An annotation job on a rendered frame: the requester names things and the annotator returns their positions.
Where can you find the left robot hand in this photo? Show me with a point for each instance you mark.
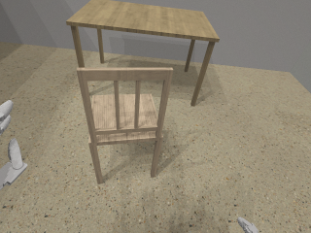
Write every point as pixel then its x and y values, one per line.
pixel 13 169

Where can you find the table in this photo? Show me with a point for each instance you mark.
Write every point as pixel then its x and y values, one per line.
pixel 145 19

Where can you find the right robot hand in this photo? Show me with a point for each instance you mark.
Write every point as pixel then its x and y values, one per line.
pixel 246 225

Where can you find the chair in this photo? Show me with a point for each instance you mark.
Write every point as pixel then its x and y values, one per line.
pixel 124 118

